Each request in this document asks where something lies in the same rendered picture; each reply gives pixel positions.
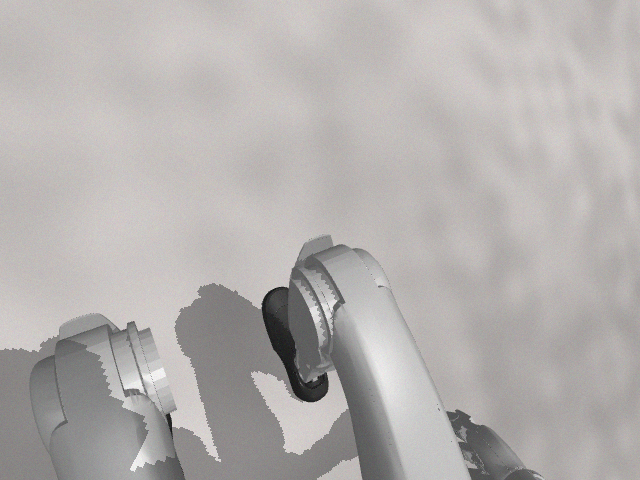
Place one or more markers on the right robot foot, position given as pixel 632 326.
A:
pixel 275 315

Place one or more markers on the right robot hand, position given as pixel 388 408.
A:
pixel 494 459

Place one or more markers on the left robot foot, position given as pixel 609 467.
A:
pixel 170 426

